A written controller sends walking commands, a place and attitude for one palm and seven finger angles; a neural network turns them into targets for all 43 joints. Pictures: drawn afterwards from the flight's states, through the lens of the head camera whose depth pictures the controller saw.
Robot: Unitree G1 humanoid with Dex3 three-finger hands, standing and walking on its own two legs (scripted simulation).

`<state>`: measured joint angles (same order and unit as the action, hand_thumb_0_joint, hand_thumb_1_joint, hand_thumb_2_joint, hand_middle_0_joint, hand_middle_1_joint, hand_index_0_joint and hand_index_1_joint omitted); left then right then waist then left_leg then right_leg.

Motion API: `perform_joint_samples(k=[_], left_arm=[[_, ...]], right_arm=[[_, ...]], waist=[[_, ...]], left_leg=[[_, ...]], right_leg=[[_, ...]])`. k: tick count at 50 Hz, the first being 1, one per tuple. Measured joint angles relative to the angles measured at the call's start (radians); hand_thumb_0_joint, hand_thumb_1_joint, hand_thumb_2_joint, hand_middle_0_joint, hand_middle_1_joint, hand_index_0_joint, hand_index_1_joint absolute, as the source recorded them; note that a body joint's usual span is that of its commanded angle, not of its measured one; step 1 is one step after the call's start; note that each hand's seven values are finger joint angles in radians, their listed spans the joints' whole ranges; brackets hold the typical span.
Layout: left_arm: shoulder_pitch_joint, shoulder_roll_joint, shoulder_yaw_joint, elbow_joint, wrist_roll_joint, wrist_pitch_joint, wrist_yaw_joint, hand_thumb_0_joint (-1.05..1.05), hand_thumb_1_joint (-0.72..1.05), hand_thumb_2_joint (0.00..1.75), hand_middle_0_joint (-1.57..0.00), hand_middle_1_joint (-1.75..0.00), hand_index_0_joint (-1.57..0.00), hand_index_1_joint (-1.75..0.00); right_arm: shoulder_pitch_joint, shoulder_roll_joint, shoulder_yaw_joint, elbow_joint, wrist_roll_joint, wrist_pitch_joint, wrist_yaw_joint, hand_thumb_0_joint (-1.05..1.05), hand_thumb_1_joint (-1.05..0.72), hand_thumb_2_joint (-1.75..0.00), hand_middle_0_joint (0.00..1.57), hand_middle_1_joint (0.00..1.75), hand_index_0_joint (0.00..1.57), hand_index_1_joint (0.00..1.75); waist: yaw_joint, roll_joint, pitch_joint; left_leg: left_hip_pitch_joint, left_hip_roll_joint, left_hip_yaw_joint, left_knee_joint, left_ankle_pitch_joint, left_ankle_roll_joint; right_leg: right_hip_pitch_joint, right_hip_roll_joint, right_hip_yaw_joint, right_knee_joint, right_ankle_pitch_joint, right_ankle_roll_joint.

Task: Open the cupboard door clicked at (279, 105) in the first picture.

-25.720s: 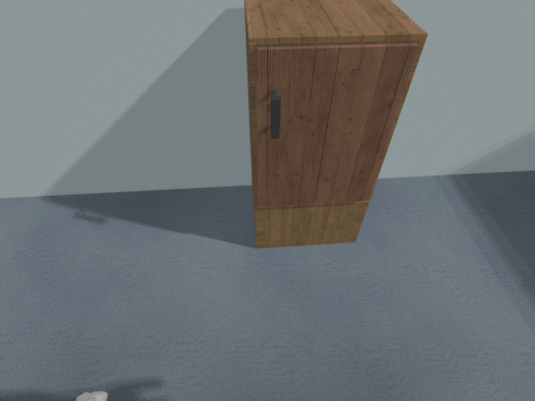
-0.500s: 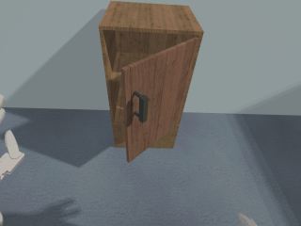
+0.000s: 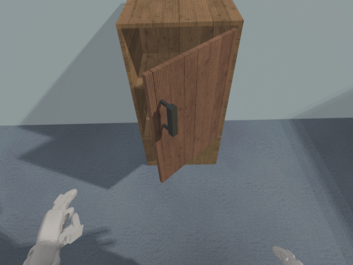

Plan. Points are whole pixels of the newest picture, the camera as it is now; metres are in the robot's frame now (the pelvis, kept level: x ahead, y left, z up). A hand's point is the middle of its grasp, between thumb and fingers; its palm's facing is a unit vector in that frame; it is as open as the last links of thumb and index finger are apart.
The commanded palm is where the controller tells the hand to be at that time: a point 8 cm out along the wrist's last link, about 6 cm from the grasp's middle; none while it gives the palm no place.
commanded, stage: let the arm hang, fingers relaxed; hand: left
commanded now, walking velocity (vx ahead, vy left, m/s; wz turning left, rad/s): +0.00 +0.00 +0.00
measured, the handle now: (168, 117) +0.56 +0.06 -0.02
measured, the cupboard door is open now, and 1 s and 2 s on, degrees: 43 43 43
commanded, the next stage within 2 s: look to check the result in 0.96 s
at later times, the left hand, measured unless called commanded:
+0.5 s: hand out of the picture -0.04 +0.17 -0.16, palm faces +0.04 -0.98 -0.21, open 7.3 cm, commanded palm none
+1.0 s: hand out of the picture -0.02 +0.16 -0.16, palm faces +0.04 -0.98 -0.17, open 7.4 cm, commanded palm none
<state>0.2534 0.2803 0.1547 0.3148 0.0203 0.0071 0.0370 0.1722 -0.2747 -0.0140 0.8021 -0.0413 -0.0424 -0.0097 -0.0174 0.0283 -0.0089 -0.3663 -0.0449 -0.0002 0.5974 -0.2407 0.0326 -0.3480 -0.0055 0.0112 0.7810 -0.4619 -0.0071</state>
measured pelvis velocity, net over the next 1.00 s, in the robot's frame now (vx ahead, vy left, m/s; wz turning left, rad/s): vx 0.00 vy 0.00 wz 0.01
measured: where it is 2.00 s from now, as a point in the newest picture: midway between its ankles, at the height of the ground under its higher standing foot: outside the picture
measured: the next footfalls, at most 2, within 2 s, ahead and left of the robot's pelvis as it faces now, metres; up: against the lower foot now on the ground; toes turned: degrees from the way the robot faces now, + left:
none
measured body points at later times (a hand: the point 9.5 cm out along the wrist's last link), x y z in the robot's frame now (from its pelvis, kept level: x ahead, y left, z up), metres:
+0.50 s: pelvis -0.01 -0.01 +0.02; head +0.00 -0.02 +0.47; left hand -0.04 +0.22 -0.14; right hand -0.04 -0.22 -0.15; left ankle +0.04 +0.11 -0.72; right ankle -0.01 -0.11 -0.73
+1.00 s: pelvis +0.00 +0.00 +0.02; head +0.01 +0.00 +0.47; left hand -0.02 +0.21 -0.15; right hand -0.01 -0.21 -0.15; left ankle +0.04 +0.11 -0.73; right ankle -0.01 -0.11 -0.72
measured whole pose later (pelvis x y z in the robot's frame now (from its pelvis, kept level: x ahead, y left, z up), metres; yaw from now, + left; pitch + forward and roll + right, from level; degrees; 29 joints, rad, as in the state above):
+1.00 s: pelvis +0.00 +0.00 +0.02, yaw +0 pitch -2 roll +0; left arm 0.29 0.13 0.01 1.15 0.01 0.00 0.03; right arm 0.28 -0.12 -0.01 1.13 -0.02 0.01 -0.04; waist -0.01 0.00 0.05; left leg -0.25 -0.03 -0.02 0.42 -0.15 0.02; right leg -0.16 0.02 0.01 0.44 -0.25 -0.01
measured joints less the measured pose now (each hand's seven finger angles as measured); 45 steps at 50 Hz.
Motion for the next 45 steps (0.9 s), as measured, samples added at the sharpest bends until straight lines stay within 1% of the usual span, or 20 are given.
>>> perform_joint_samples(k=[1, 2, 3, 5, 6, 7, 9, 11, 15, 19, 24, 36, 45], left_arm=[[-0.017, -0.018, -0.032, 0.108, 0.001, 0.021, -0.008, 0.00, 0.90, 0.90, -0.19, -0.30, -0.19, -0.30], [-0.024, -0.034, -0.062, 0.201, 0.002, 0.031, -0.016, 0.00, 0.90, 0.90, -0.19, -0.30, -0.19, -0.30], [-0.027, -0.059, -0.091, 0.292, 0.003, 0.036, -0.021, 0.01, 0.91, 0.90, -0.19, -0.30, -0.19, -0.30], [-0.013, -0.111, -0.148, 0.445, 0.003, 0.044, -0.034, 0.01, 0.91, 0.90, -0.19, -0.30, -0.19, -0.30], [-0.001, -0.136, -0.161, 0.504, -0.004, 0.042, -0.035, 0.01, 0.91, 0.90, -0.19, -0.30, -0.20, -0.30], [0.002, -0.144, -0.133, 0.537, -0.020, 0.028, -0.013, -0.01, 0.96, 0.90, -0.20, -0.30, -0.20, -0.30], [0.001, -0.122, -0.121, 0.594, -0.017, 0.013, -0.007, -0.04, 1.02, 0.89, -0.21, -0.30, -0.21, -0.30], [0.004, -0.103, -0.126, 0.648, -0.014, 0.009, -0.012, -0.04, 1.03, 0.89, -0.21, -0.30, -0.21, -0.30], [0.021, -0.088, -0.136, 0.740, -0.014, 0.009, -0.017, -0.03, 0.99, 0.90, -0.20, -0.30, -0.21, -0.30], [0.040, -0.092, -0.140, 0.800, -0.015, 0.009, -0.015, -0.01, 0.95, 0.90, -0.20, -0.30, -0.20, -0.30], [0.053, -0.114, -0.142, 0.835, -0.015, 0.008, -0.012, 0.00, 0.92, 0.90, -0.20, -0.30, -0.20, -0.30], [0.035, -0.171, -0.145, 0.833, -0.012, -0.004, -0.010, 0.00, 0.91, 0.90, -0.20, -0.30, -0.20, -0.30], [0.033, -0.167, -0.143, 0.832, -0.009, -0.010, -0.007, 0.01, 0.91, 0.90, -0.20, -0.30, -0.20, -0.30]], right_arm=[[-0.005, 0.005, 0.004, 0.007, -0.002, 0.010, 0.001, 0.01, -0.90, -0.90, 0.20, 0.30, 0.20, 0.30], [-0.008, 0.014, 0.008, 0.016, 0.000, 0.018, 0.002, 0.01, -0.90, -0.90, 0.20, 0.30, 0.20, 0.30], [-0.014, 0.022, 0.009, 0.032, 0.005, 0.026, 0.002, 0.01, -0.90, -0.90, 0.20, 0.30, 0.20, 0.30], [-0.010, 0.039, 0.008, 0.068, 0.012, 0.045, 0.004, 0.01, -0.90, -0.90, 0.20, 0.30, 0.20, 0.30], [-0.001, 0.049, 0.008, 0.088, 0.013, 0.053, 0.003, 0.01, -0.90, -0.90, 0.20, 0.30, 0.20, 0.30], [0.013, 0.062, 0.007, 0.110, 0.014, 0.057, 0.000, 0.01, -0.90, -0.90, 0.20, 0.30, 0.20, 0.30], [0.038, 0.086, 0.009, 0.161, 0.013, 0.066, -0.004, 0.01, -0.90, -0.90, 0.20, 0.30, 0.20, 0.30], [0.057, 0.102, 0.011, 0.207, 0.013, 0.073, -0.007, 0.01, -0.90, -0.90, 0.20, 0.30, 0.20, 0.30], [0.088, 0.120, 0.011, 0.276, 0.015, 0.078, -0.012, 0.01, -0.90, -0.90, 0.20, 0.30, 0.20, 0.30], [0.111, 0.134, 0.011, 0.317, 0.017, 0.076, -0.015, 0.01, -0.90, -0.90, 0.20, 0.30, 0.20, 0.30], [0.132, 0.147, 0.012, 0.343, 0.018, 0.072, -0.019, 0.01, -0.90, -0.90, 0.20, 0.30, 0.20, 0.30], [0.127, 0.170, 0.008, 0.344, 0.017, 0.059, -0.024, 0.00, -0.90, -0.90, 0.20, 0.30, 0.20, 0.30], [0.112, 0.161, 0.005, 0.337, 0.016, 0.053, -0.027, 0.01, -0.91, -0.90, 0.20, 0.30, 0.20, 0.30]], waist=[[-0.005, -0.012, 0.009], [-0.008, -0.030, 0.018], [-0.012, -0.032, 0.033], [-0.026, -0.031, 0.050], [-0.029, -0.034, 0.054], [-0.025, -0.039, 0.057], [-0.007, -0.047, 0.065], [0.004, -0.043, 0.069], [0.011, -0.022, 0.073], [0.008, -0.008, 0.077], [0.006, -0.001, 0.075], [0.007, -0.020, 0.054], [0.009, -0.025, 0.047]], left_leg=[[0.003, -0.006, 0.003, -0.005, 0.006, -0.003], [0.005, -0.010, 0.009, -0.004, 0.008, -0.008], [0.012, -0.003, 0.008, -0.002, 0.007, -0.015], [0.034, 0.013, -0.008, -0.021, 0.014, -0.028], [0.043, 0.020, -0.016, -0.034, 0.020, -0.032], [0.048, 0.027, -0.028, -0.045, 0.029, -0.036], [0.062, 0.039, -0.043, -0.071, 0.044, -0.044], [0.074, 0.048, -0.051, -0.091, 0.056, -0.047], [0.095, 0.054, -0.052, -0.126, 0.073, -0.047], [0.112, 0.050, -0.046, -0.151, 0.086, -0.042], [0.121, 0.043, -0.037, -0.165, 0.093, -0.035], [0.115, 0.027, -0.027, -0.162, 0.091, -0.022], [0.118, 0.020, -0.022, -0.167, 0.088, -0.016]], right_leg=[[0.014, -0.002, 0.009, -0.037, 0.028, 0.000], [0.038, -0.005, 0.019, -0.098, 0.096, -0.001], [0.050, 0.003, 0.019, -0.115, 0.121, -0.006], [0.079, 0.020, 0.004, -0.145, 0.125, -0.019], [0.095, 0.028, -0.003, -0.168, 0.128, -0.024], [0.109, 0.035, -0.014, -0.193, 0.136, -0.030], [0.135, 0.047, -0.028, -0.241, 0.159, -0.037], [0.156, 0.057, -0.033, -0.282, 0.182, -0.040], [0.185, 0.062, -0.033, -0.336, 0.212, -0.039], [0.199, 0.058, -0.026, -0.356, 0.224, -0.035], [0.200, 0.049, -0.019, -0.356, 0.225, -0.028], [0.185, 0.033, -0.010, -0.335, 0.214, -0.015], [0.186, 0.025, -0.006, -0.337, 0.210, -0.009]])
